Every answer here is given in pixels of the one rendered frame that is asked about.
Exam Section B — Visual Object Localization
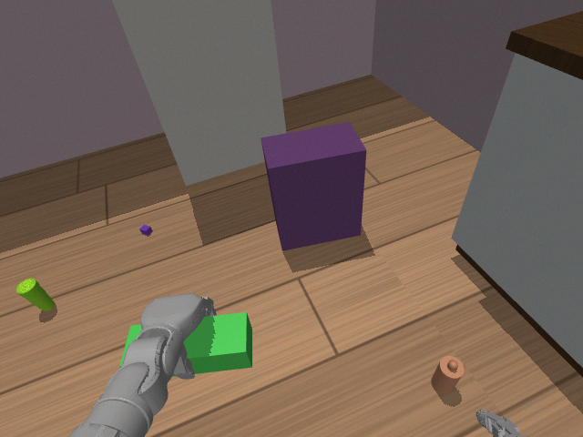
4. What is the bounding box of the left robot hand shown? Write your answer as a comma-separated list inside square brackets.
[140, 293, 217, 380]

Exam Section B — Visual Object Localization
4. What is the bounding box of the left robot arm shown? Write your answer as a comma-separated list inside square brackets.
[69, 323, 184, 437]

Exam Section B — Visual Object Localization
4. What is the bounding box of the right robot hand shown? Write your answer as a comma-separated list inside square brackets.
[476, 410, 527, 437]

